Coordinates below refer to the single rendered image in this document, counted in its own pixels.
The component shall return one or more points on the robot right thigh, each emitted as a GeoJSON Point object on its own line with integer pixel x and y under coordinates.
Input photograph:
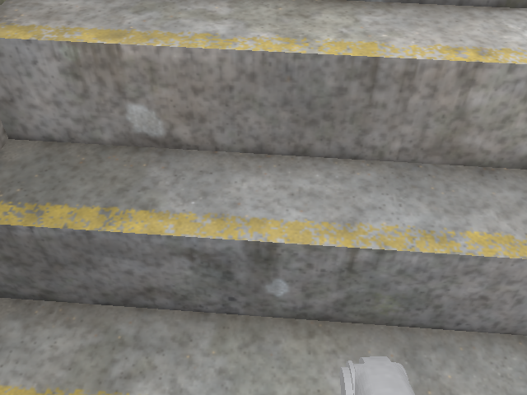
{"type": "Point", "coordinates": [374, 375]}

